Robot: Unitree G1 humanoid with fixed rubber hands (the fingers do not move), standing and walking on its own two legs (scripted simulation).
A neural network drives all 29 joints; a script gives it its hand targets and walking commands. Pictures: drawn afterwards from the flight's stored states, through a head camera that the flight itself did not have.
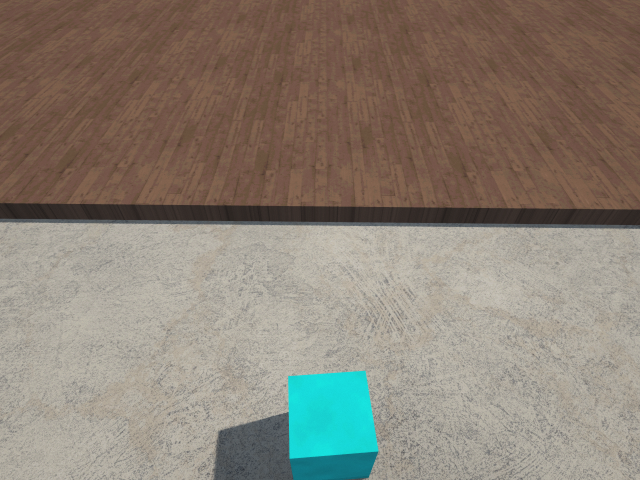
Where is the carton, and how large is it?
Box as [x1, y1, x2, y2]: [288, 371, 378, 479]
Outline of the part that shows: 365,371 288,376 289,456 293,479 346,479 368,477 378,451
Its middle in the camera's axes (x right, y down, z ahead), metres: +0.02 +0.52 +1.07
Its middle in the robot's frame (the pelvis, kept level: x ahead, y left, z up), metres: +0.42 -0.02 -0.66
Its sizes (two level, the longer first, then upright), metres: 0.210 0.200 0.250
